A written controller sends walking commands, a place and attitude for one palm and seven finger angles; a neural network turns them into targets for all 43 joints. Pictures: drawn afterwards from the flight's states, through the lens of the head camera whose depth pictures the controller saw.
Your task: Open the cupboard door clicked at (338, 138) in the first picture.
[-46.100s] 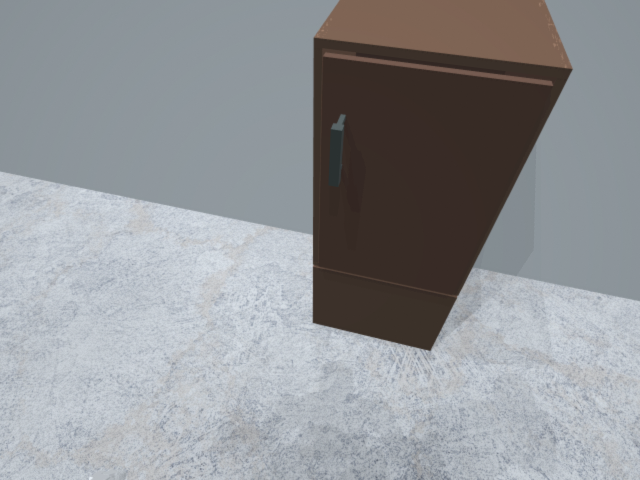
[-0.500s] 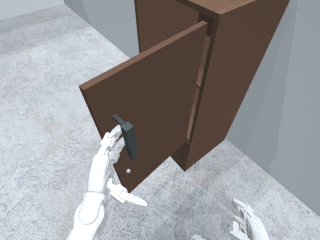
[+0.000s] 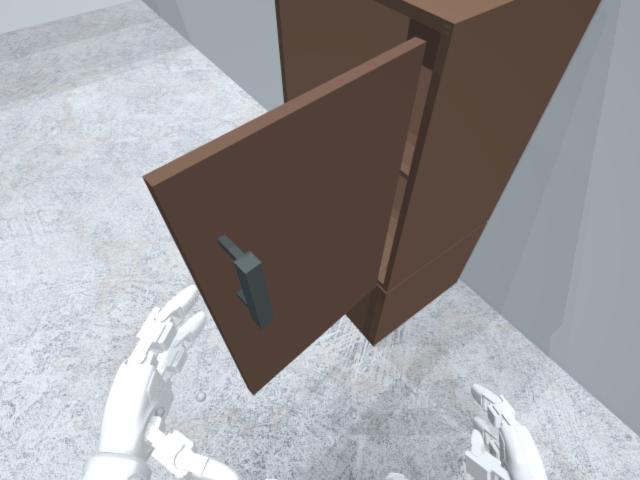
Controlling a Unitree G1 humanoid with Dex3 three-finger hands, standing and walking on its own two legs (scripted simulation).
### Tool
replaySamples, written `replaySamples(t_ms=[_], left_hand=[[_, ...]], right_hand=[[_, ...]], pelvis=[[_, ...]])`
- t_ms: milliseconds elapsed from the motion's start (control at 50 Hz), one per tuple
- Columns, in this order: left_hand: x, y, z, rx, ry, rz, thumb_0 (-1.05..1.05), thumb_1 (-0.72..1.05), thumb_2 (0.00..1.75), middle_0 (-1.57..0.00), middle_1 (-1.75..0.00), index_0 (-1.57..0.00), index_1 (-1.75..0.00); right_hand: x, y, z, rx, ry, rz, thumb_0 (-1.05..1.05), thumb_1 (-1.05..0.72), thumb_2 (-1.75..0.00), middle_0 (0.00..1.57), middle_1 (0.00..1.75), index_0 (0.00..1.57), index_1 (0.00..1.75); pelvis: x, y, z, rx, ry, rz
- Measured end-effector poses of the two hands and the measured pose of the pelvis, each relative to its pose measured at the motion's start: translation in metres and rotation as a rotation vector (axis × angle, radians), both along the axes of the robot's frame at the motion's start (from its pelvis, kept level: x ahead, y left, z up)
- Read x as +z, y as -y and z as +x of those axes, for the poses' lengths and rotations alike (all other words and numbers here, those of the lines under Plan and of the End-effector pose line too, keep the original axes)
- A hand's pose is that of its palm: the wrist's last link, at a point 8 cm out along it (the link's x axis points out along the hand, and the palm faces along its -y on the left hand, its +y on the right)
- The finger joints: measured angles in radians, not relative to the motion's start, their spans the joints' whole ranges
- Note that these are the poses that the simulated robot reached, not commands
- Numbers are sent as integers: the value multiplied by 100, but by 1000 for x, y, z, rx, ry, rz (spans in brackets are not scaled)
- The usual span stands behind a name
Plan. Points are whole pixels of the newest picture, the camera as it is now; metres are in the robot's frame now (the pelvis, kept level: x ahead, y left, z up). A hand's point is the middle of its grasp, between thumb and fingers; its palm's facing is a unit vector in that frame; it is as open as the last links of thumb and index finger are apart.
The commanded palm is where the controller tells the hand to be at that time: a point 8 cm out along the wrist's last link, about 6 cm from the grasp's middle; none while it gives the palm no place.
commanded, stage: slide the hand sideways off the handle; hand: left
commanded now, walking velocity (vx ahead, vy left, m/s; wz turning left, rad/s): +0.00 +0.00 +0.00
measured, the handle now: (246, 283) +0.33 +0.12 +0.07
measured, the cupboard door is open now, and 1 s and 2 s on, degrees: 96 96 96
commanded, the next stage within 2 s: draw the hand back to the body in 0.14 s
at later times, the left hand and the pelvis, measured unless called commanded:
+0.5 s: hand (155, 395) +0.19 +0.17 +0.09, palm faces +0.00 -1.00 -0.07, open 16.3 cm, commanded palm +0.16 +0.23 +0.11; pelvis -0.01 +0.00 +0.00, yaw +0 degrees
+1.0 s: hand (54, 375) +0.19 +0.24 +0.14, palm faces +0.28 -0.89 -0.35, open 14.3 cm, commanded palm +0.15 +0.28 +0.17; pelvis +0.00 +0.02 +0.04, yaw +0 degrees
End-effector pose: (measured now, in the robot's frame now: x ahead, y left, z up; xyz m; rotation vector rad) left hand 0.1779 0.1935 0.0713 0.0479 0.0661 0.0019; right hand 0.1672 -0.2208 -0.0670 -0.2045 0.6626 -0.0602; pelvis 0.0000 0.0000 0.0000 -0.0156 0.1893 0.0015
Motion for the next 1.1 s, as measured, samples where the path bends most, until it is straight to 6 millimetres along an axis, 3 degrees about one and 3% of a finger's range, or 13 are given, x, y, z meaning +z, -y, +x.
replaySamples(t_ms=[180,320,540,740,880,1100], left_hand=[[1,-12,-19,-9,15,1,-1,-50,30,-15,-30,-15,-31],[-1,-16,-14,-25,29,6,-1,-50,30,-15,-30,-15,-30],[31,-38,-8,-6,49,24,-1,-50,30,-15,-30,-15,-30],[54,-59,-17,21,56,38,-1,-48,31,-15,-30,-15,-30],[77,-80,-22,201,23,254,-1,-34,37,-16,-30,-16,-30],[106,-102,-22,325,53,354,-1,1,52,-18,-30,-17,-31]], right_hand=[[-4,5,0,-4,24,-14,2,-90,-89,20,30,20,30],[-5,2,-6,-4,35,-17,2,-90,-89,20,30,20,30],[10,-8,-17,-29,56,8,2,-90,-89,20,30,20,30],[25,-14,-7,-10,101,-1,2,-90,-89,20,30,20,30],[39,-22,2,-3,93,-26,2,-90,-89,20,30,20,30],[49,-36,11,30,49,-28,2,-90,-89,20,30,20,30]], pelvis=[[-7,1,-5,11,-5,-8],[-10,0,-13,10,0,-13],[5,-6,-10,7,49,-19],[16,-13,-5,9,94,-22],[31,-17,0,2,149,-21],[51,-26,9,-7,223,-12]])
